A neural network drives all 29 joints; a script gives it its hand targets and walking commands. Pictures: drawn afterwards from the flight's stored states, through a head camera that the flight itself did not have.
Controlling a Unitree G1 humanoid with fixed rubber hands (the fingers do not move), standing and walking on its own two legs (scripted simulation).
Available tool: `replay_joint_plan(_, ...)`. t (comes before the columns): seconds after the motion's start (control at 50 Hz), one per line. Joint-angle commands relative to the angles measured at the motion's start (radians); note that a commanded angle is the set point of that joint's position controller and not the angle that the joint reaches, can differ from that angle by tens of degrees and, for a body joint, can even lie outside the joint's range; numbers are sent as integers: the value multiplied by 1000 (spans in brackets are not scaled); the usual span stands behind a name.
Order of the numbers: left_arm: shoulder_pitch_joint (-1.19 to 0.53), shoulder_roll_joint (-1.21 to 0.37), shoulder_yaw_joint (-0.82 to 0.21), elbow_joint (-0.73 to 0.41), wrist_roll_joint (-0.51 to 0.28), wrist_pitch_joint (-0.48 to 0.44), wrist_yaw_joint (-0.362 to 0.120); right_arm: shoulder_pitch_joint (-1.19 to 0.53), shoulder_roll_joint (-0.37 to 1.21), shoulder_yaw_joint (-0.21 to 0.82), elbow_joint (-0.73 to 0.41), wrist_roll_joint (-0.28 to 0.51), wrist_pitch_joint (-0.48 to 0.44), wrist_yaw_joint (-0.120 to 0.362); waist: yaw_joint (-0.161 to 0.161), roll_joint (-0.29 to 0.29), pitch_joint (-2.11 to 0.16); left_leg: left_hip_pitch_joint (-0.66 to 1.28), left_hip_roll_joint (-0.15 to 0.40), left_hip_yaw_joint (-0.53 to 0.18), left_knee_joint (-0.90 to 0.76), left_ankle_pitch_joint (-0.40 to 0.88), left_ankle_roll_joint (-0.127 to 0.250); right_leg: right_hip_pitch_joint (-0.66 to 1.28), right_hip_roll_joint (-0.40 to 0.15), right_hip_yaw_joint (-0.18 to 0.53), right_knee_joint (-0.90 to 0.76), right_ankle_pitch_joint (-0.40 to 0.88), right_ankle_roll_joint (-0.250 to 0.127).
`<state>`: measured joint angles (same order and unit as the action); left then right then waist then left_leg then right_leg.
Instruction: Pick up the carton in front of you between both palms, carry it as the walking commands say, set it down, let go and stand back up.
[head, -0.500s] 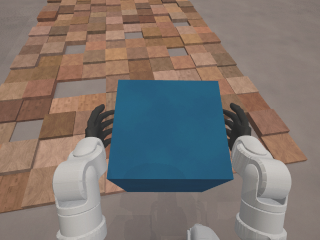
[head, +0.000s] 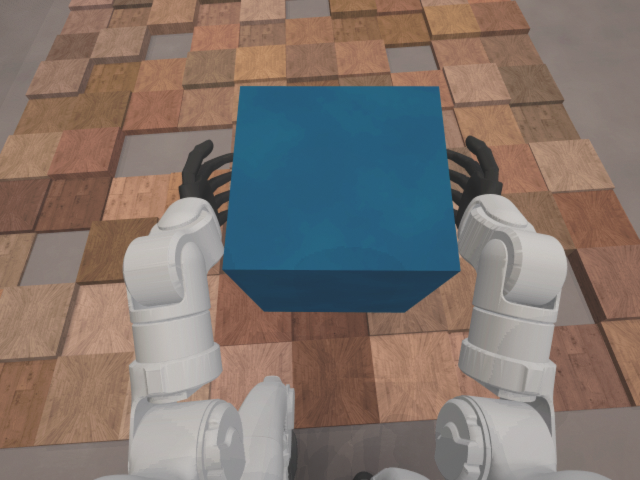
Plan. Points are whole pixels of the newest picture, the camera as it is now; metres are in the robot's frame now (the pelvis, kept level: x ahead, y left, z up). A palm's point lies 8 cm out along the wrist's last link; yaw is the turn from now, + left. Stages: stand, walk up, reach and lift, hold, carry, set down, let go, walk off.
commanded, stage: carry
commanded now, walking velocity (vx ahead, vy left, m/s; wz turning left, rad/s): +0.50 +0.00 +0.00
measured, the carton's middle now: (336, 218) +0.40 +0.02 +0.04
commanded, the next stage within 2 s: none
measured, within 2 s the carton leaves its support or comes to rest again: neither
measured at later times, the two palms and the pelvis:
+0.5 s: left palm out of the picture +0.73 +0.11 +0.19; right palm out of the picture +0.71 -0.19 +0.20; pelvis +0.37 +0.00 +0.04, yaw -2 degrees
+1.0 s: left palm out of the picture +1.04 +0.17 +0.18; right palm out of the picture +1.05 -0.13 +0.19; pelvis +0.69 +0.01 +0.02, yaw -1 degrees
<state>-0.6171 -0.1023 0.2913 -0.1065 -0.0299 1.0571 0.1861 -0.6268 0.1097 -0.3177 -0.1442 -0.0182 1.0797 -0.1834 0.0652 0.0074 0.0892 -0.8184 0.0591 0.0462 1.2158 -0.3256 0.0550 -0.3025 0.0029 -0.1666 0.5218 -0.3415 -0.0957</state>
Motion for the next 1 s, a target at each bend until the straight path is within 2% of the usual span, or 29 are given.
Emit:
replay_joint_plan(0.0, -622, -738, -682, -155, -244, -15, -54, -525, 688, 626, -48, 144, -23, 5, 28, -114, -555, -165, -9, 54, -77, 68, 7, 600, -233, 258, -44, 718, -130)
replay_joint_plan(0.06, -583, -706, -688, -198, -242, -1, -49, -495, 648, 636, -102, 161, -9, 10, 11, -102, -472, 42, -58, 139, -442, 135, 17, 482, -174, 152, -74, 792, -90)
replay_joint_plan(0.08, -561, -690, -686, -203, -235, 8, -46, -477, 632, 637, -111, 160, -1, 10, -14, -119, -464, 193, -102, 193, -550, 172, 25, 427, -154, 104, -52, 934, -61)
replay_joint_plan(0.1, -533, -674, -680, -205, -226, 17, -42, -452, 622, 639, -114, 161, 9, 10, -68, -163, -506, 393, -159, 244, -594, 194, 39, 373, -160, 54, 66, 1136, -34)
replay_joint_plan(0.12, -512, -656, -674, -206, -212, 26, -39, -420, 614, 642, -110, 166, 18, 12, -133, -151, -597, 656, -145, 202, -666, 289, 66, 281, -135, 18, 257, 1073, 6)
replay_joint_plan(0.14, -498, -655, -670, -222, -201, 36, -37, -410, 601, 642, -121, 167, 20, 9, -186, 51, -770, 997, 93, -232, -662, 247, 194, -4, -57, 53, 590, 730, 64)
replay_joint_plan(0.16, -497, -649, -670, -246, -205, 48, -39, -411, 612, 657, -112, 181, 23, 7, -201, 369, -855, 1197, 278, -650, -747, 547, 353, -280, 149, 108, 938, -93, 94)
replay_joint_plan(0.18, -523, -653, -669, -252, -205, 52, -34, -408, 639, 672, -145, 207, 34, 16, -182, 285, -823, 1243, 268, -611, -692, 645, 346, -425, 92, 241, 1076, -141, 60)
replay_joint_plan(0.22, -552, -661, -618, -275, -177, 53, -28, -538, 701, 750, -235, 294, 36, 38, -199, 61, -692, 1142, 242, -495, -679, 630, 259, -554, 20, 235, 1005, -129, 24)
replay_joint_plan(0.24, -549, -651, -594, -271, -155, 53, -23, -595, 720, 780, -275, 333, 34, 49, -179, 35, -653, 1083, 230, -454, -700, 575, 225, -554, -5, 242, 914, -100, 18)
replay_joint_plan(0.28, -518, -609, -565, -258, -105, 53, -11, -636, 719, 806, -302, 376, 34, 60, -171, 32, -630, 1037, 218, -406, -735, 469, 193, -537, -19, 223, 812, -68, 18)
replay_joint_plan(0.36, -436, -549, -525, -176, -30, 81, 6, -605, 687, 790, -217, 391, 61, 67, -158, 48, -567, 908, 204, -255, -785, 505, 202, -434, -43, 172, 423, -33, 55)
replay_joint_plan(0.4, -437, -548, -520, -141, -17, 103, 1, -587, 685, 761, -143, 371, 80, 71, -139, 123, -533, 802, 161, -136, -788, 564, 158, -289, -27, 127, 256, 135, 61)
replay_joint_plan(0.46, -460, -563, -526, -85, -24, 134, -14, -553, 684, 693, -26, 309, 107, 68, -117, 131, -473, 723, 130, -57, -778, 514, 93, -117, 33, 9, 47, 199, 58)
replay_joint_plan(0.48, -470, -572, -528, -56, -33, 141, -20, -551, 682, 672, 7, 285, 114, 63, -85, 108, -489, 684, 104, -1, -683, 577, 58, 12, 48, -22, -8, 240, 40)
replay_joint_plan(0.5, -471, -578, -528, -19, -42, 146, -23, -537, 675, 649, 44, 261, 121, 58, -54, 73, -528, 607, 66, 46, -551, 565, 19, 183, 28, 21, -12, 224, 11)
replay_joint_plan(0.52, -476, -578, -526, 5, -45, 147, -22, -548, 667, 628, 63, 244, 127, 53, -8, -86, -600, 429, -12, 83, -284, 334, -33, 365, -171, 362, -75, 106, -54)
replay_joint_plan(0.54, -506, -597, -533, 16, -57, 144, -19, -559, 678, 609, 68, 227, 132, 50, -8, -335, -596, 136, -128, 39, -38, -150, -57, 528, -365, 738, -132, 328, -171)
replay_joint_plan(0.56, -520, -634, -543, 2, -80, 143, -22, -589, 689, 603, 75, 216, 131, 46, -10, -260, -593, 51, -91, -61, 76, -213, -31, 545, -363, 741, -109, 400, -191)
replay_joint_plan(0.6, -656, -735, -605, -77, -155, 127, -40, -611, 749, 579, 73, 198, 119, 44, 4, -60, -553, 25, -32, -84, 27, -120, -14, 469, -322, 588, -84, 506, -156)
replay_joint_plan(0.64, -766, -814, -662, -134, -230, 104, -59, -623, 777, 569, 55, 173, 100, 42, -13, -81, -553, 91, 2, -87, -98, -48, -16, 398, -288, 481, -120, 446, -109)
replay_joint_plan(0.68, -780, -826, -687, -159, -268, 85, -66, -606, 760, 569, 33, 143, 82, 29, -10, -123, -570, 96, 2, -68, -155, 10, -27, 410, -279, 431, -135, 449, -114)
replay_joint_plan(0.74, -732, -778, -691, -180, -285, 74, -58, -546, 686, 557, -8, 105, 69, 4, 9, -112, -566, 32, 6, -48, -275, 69, -44, 466, -269, 378, -122, 455, -138)
replay_joint_plan(0.78, -686, -742, -684, -167, -281, 80, -49, -514, 642, 552, -17, 96, 74, -4, 18, -114, -547, 43, 3, -32, -385, 147, -44, 469, -254, 337, -107, 503, -123)
replay_joint_plan(0.88, -635, -707, -658, -111, -242, 103, -44, -515, 608, 562, -22, 119, 105, 15, 27, -139, -456, 272, -40, 64, -706, 360, -25, 371, -190, 182, -76, 615, -35)
replay_joint_plan(0.92, -620, -703, -641, -79, -216, 113, -41, -521, 609, 563, -6, 131, 117, 25, -2, -152, -464, 401, -47, 82, -792, 420, -8, 373, -176, 140, 20, 676, 1)
replay_joint_plan(0.94, -613, -703, -633, -63, -204, 119, -40, -506, 607, 560, 15, 133, 121, 27, -56, -124, -506, 575, -69, 126, -843, 438, -6, 331, -144, 86, 146, 698, 33)
replay_joint_plan(0.96, -616, -700, -624, -45, -189, 123, -36, -494, 602, 554, 34, 131, 123, 29, -106, -54, -565, 793, -29, 99, -788, 413, -19, 189, -119, 55, 344, 552, 62)
replay_joint_plan(0.98, -611, -694, -611, -24, -175, 129, -31, -475, 586, 541, 57, 130, 127, 30, -114, 93, -604, 984, 152, -119, -683, 541, -29, -43, -70, 79, 534, 131, 84)
